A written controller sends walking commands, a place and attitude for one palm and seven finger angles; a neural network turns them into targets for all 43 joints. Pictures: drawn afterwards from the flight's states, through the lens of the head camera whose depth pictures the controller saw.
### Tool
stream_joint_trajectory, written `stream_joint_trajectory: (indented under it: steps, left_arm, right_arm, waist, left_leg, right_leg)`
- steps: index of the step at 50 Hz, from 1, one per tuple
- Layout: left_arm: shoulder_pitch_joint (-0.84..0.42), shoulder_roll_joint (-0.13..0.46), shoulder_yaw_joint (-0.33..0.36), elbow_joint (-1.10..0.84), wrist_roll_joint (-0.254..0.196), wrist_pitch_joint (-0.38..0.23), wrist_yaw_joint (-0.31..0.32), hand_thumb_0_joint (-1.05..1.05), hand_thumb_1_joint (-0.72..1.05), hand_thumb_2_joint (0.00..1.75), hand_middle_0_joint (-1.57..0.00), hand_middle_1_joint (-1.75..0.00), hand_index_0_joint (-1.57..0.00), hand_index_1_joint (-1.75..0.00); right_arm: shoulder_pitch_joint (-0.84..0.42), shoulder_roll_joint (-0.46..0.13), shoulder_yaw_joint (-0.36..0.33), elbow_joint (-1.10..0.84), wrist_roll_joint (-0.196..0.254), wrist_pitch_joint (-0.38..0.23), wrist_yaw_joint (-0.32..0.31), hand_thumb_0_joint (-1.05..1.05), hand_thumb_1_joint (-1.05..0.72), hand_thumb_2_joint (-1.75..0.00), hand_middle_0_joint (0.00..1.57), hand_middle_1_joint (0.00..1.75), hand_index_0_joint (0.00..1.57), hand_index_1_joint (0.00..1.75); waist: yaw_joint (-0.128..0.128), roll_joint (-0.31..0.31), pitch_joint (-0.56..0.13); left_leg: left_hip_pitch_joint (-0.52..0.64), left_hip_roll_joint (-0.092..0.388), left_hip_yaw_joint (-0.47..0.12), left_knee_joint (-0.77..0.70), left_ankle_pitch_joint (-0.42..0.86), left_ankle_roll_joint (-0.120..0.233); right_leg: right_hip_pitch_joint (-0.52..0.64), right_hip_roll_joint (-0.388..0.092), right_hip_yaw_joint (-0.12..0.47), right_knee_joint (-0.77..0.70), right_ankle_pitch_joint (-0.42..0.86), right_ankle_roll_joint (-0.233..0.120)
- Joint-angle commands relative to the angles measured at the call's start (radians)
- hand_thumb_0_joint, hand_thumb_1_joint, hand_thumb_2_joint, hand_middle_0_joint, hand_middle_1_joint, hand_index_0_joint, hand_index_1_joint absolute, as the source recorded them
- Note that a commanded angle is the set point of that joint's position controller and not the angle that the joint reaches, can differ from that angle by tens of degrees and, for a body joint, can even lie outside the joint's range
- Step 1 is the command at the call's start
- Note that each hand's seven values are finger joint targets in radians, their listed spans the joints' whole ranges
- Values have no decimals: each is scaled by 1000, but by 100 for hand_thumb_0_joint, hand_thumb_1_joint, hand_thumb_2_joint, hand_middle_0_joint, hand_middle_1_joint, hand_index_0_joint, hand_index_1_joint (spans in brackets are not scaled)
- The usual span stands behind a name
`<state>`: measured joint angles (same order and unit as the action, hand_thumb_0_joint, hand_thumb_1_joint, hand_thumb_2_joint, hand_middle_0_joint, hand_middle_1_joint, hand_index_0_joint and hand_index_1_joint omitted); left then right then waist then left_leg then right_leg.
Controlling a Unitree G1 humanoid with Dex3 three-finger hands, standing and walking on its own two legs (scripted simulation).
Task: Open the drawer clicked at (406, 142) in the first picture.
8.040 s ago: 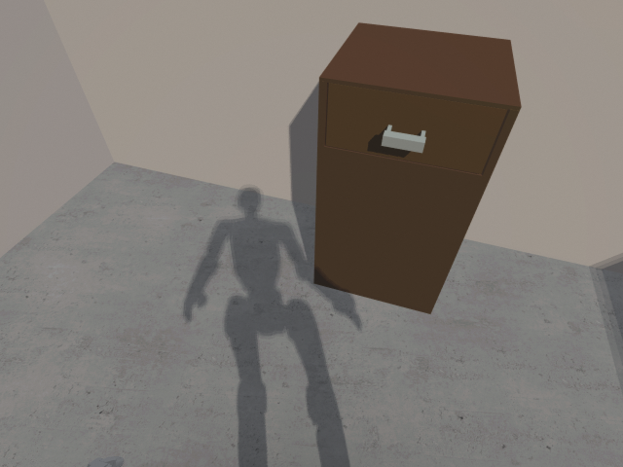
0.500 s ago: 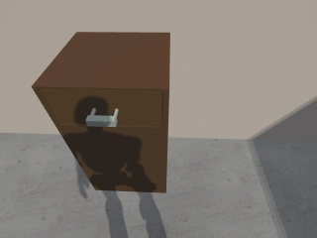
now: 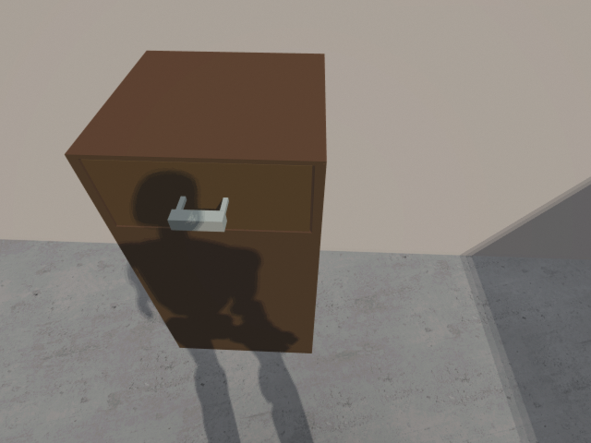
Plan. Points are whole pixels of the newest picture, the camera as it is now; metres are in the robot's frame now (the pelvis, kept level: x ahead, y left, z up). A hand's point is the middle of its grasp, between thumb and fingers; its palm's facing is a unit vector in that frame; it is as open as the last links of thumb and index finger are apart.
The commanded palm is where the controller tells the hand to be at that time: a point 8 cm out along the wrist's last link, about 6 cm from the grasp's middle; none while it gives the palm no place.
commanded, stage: raise the hand with hooked fingers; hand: left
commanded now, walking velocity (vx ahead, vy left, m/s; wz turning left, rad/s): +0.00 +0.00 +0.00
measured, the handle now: (200, 211) +0.51 +0.23 -0.02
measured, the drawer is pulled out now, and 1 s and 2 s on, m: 0.00 0.00 0.00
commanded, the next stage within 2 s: move the hooked fingers above the handle in 1.80 s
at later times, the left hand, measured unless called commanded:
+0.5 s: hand (142, 417) +0.15 +0.22 -0.03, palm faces +0.04 -0.06 -1.00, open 9.6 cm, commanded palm +0.16 +0.21 +0.02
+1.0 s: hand (159, 309) +0.27 +0.21 +0.04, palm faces +0.14 -0.08 -0.99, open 12.6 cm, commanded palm +0.24 +0.21 +0.10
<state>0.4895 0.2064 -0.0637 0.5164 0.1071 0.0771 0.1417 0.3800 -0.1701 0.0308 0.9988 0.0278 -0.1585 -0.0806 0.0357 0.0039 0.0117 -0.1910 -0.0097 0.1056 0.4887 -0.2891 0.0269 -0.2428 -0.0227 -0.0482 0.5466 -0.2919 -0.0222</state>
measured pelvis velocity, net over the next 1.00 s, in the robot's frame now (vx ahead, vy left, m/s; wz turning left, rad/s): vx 0.00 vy -0.02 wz -0.04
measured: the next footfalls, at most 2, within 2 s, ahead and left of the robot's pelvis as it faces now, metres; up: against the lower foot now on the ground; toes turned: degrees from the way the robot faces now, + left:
none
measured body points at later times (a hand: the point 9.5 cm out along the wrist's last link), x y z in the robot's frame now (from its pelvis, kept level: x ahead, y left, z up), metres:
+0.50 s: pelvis -0.01 -0.04 -0.04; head +0.00 -0.06 +0.41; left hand +0.15 +0.22 +0.02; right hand +0.26 -0.23 -0.09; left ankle -0.01 +0.10 -0.74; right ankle +0.00 -0.11 -0.74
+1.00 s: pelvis +0.00 -0.02 -0.01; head +0.02 -0.06 +0.43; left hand +0.25 +0.21 +0.10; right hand +0.17 -0.28 -0.13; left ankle -0.01 +0.11 -0.74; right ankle +0.00 -0.10 -0.74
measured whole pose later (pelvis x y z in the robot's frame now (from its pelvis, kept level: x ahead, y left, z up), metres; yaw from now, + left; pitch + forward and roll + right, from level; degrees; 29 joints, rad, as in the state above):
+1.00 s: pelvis +0.00 -0.02 -0.01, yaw -2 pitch +5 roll +2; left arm 0.19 0.39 -0.02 0.00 0.97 0.04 0.33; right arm 0.15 -0.29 -0.06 0.64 -0.02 0.08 -0.03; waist 0.06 0.06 -0.06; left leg -0.37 0.00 0.03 0.62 -0.35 -0.01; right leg -0.43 0.02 -0.02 0.68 -0.35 -0.05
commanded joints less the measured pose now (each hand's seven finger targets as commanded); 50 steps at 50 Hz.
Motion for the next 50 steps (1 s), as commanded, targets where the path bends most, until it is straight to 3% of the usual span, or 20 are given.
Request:
stream_joint_trajectory:
  steps: [1,2,4,7,8,9,11,13,16,18,21,23,26,28,31,33,39,42,46,50]
  left_arm:
    - [-189,28,-97,-644,159,-27,109,0,76,84,-21,-39,-21,-39]
    - [-169,31,-135,-645,249,-32,134,0,74,83,-21,-40,-21,-40]
    - [-144,44,-142,-587,436,-18,183,0,69,81,-22,-43,-22,-43]
    - [206,18,-115,-444,665,0,233,0,62,78,-22,-48,-22,-48]
    - [282,53,-66,-411,724,-10,236,0,60,77,-22,-50,-22,-50]
    - [278,69,-56,-433,776,-24,236,0,57,76,-22,-51,-22,-51]
    - [180,143,15,-495,854,-61,254,0,53,74,-23,-54,-23,-54]
    - [63,217,74,-602,921,-80,289,0,48,72,-23,-57,-23,-57]
    - [-117,261,93,-743,991,-85,360,0,41,69,-24,-62,-24,-62]
    - [-272,316,118,-846,1015,-97,395,0,36,67,-24,-64,-24,-64]
    - [-377,306,92,-843,998,-134,402,0,29,64,-24,-69,-24,-69]
    - [-445,284,56,-829,970,-160,380,0,25,62,-25,-72,-25,-72]
    - [-389,260,29,-725,921,-144,318,0,18,59,-25,-76,-25,-76]
    - [-279,249,42,-632,886,-84,261,0,13,57,-25,-80,-25,-80]
    - [-198,324,96,-618,862,-21,178,0,6,54,-26,-84,-26,-84]
    - [-183,379,150,-624,865,-17,152,0,1,52,-26,-87,-26,-87]
    - [-355,397,191,-810,888,-101,201,0,-13,46,-27,-96,-27,-96]
    - [-384,389,207,-774,882,-125,246,0,-20,43,-28,-100,-28,-100]
    - [-426,352,158,-708,871,-71,251,0,-29,39,-29,-107,-29,-107]
    - [-498,351,98,-694,852,16,182,0,-38,35,-29,-112,-29,-112]
  right_arm:
    - [-210,-183,-63,-304,25,-184,-16,0,-90,-90,20,30,20,30]
    - [-227,-197,-56,-335,2,-185,-9,0,-90,-90,20,30,20,30]
    - [-217,-208,-70,-403,-33,-148,15,0,-90,-90,20,30,20,30]
    - [-301,-209,-101,-521,-69,-41,66,0,-90,-90,20,30,20,30]
    - [-311,-206,-105,-532,-65,12,86,0,-90,-90,20,30,20,30]
    - [-347,-201,-97,-567,-64,64,101,0,-90,-90,20,30,20,30]
    - [-396,-184,-87,-617,-58,130,118,0,-90,-90,20,30,20,30]
    - [-422,-170,-85,-645,-62,176,125,0,-90,-90,20,30,20,30]
    - [-389,-146,-88,-667,-77,207,121,0,-90,-90,20,30,20,30]
    - [-375,-143,-89,-649,-91,214,114,0,-90,-90,20,30,20,30]
    - [-391,-142,-87,-624,-97,197,103,0,-90,-90,20,30,20,30]
    - [-397,-145,-83,-606,-103,187,103,0,-90,-90,20,30,20,30]
    - [-407,-148,-77,-597,-91,178,97,0,-90,-90,20,30,20,30]
    - [-411,-148,-73,-595,-76,189,88,0,-90,-90,20,30,20,30]
    - [-409,-152,-53,-603,-56,206,74,0,-90,-90,20,30,20,30]
    - [-415,-154,-42,-600,-53,209,69,0,-90,-90,20,30,20,30]
    - [-411,-142,-62,-587,-69,188,58,0,-90,-90,20,30,20,30]
    - [-380,-146,-81,-558,-68,172,56,0,-90,-90,20,30,20,30]
    - [-384,-163,-98,-545,-48,176,60,0,-90,-90,20,30,20,30]
    - [-404,-171,-94,-552,-24,185,52,0,-90,-90,20,30,20,30]
  waist:
    - [-54,75,-90]
    - [-72,15,-42]
    - [-74,-126,-55]
    - [32,-253,-26]
    - [75,-250,-47]
    - [91,-255,-60]
    - [104,-252,-87]
    - [121,-122,-127]
    - [102,95,-288]
    - [59,104,-353]
    - [2,106,-311]
    - [-36,48,-266]
    - [-33,-10,-231]
    - [-3,-77,-219]
    - [53,-170,-255]
    - [75,-140,-263]
    - [66,13,-297]
    - [46,4,-316]
    - [36,-20,-287]
    - [40,-37,-266]
  left_leg:
    - [-48,59,-147,-68,143,-10]
    - [-98,41,-159,-32,106,-2]
    - [-163,15,-169,34,72,1]
    - [-247,-8,-114,81,41,-12]
    - [-284,-11,-97,84,73,-19]
    - [-304,-20,-79,90,81,-22]
    - [-343,-32,-60,108,73,-21]
    - [-331,-41,-57,122,71,-20]
    - [-220,-41,-54,178,128,-11]
    - [-162,-38,-87,235,143,-4]
    - [-142,-41,-91,294,101,8]
    - [-161,-41,-105,315,70,15]
    - [-234,-42,-93,276,47,21]
    - [-287,-42,-88,233,69,19]
    - [-318,-43,-76,160,103,9]
    - [-313,-44,-70,131,114,5]
    - [-241,-51,-90,111,147,13]
    - [-210,-53,-91,120,184,14]
    - [-198,-52,-80,98,177,12]
    - [-155,-45,-72,54,183,16]
  right_leg:
    - [-135,17,-10,3,41,-18]
    - [-190,25,-7,12,26,-23]
    - [-268,43,-2,33,-47,-29]
    - [-266,48,27,5,-153,-42]
    - [-224,49,62,15,-96,-54]
    - [-194,43,79,35,-38,-58]
    - [-168,35,113,59,6,-58]
    - [-160,39,141,83,13,-65]
    - [-209,48,189,123,72,-77]
    - [-269,45,228,130,66,-71]
    - [-348,28,250,95,15,-60]
    - [-387,24,239,81,-12,-46]
    - [-286,19,197,61,48,-24]
    - [-164,16,192,39,134,-11]
    - [19,-6,220,26,275,11]
    - [74,-8,222,34,308,11]
    - [66,-6,201,25,289,-7]
    - [41,-1,181,35,346,-8]
    - [14,6,148,20,301,-7]
    - [36,10,115,-12,245,-3]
